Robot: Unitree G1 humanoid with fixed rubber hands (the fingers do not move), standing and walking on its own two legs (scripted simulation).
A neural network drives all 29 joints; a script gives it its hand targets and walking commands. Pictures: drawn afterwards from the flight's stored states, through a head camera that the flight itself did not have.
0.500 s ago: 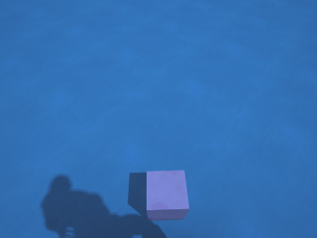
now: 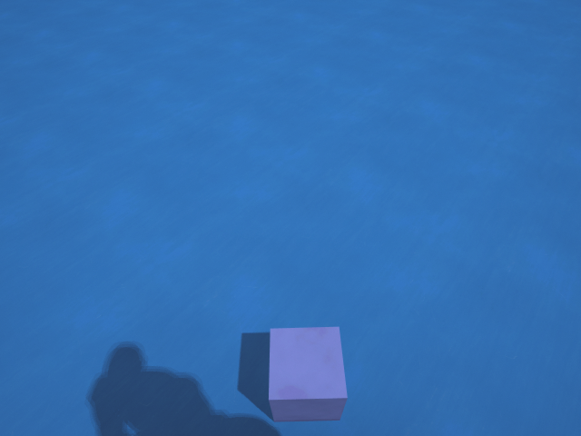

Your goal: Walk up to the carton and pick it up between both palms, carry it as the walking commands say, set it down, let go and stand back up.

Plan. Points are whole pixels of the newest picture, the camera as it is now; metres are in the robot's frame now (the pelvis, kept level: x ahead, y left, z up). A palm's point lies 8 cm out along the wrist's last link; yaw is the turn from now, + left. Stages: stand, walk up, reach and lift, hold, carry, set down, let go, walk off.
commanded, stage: stand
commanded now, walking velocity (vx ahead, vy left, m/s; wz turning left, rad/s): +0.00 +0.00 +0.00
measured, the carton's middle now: (305, 375) +0.42 +0.00 -0.66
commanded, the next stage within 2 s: reach and lift in 0.08 s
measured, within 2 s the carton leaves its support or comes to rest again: neither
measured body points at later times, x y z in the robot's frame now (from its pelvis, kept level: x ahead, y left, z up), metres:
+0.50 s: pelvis -0.01 +0.00 -0.04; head +0.07 +0.00 +0.41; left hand +0.14 +0.20 -0.17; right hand +0.14 -0.20 -0.16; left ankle +0.00 +0.09 -0.75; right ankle -0.02 -0.11 -0.75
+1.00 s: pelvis -0.10 +0.00 -0.10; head +0.05 +0.00 +0.33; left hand +0.24 +0.21 -0.19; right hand +0.24 -0.19 -0.19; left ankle +0.00 +0.09 -0.75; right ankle -0.02 -0.11 -0.75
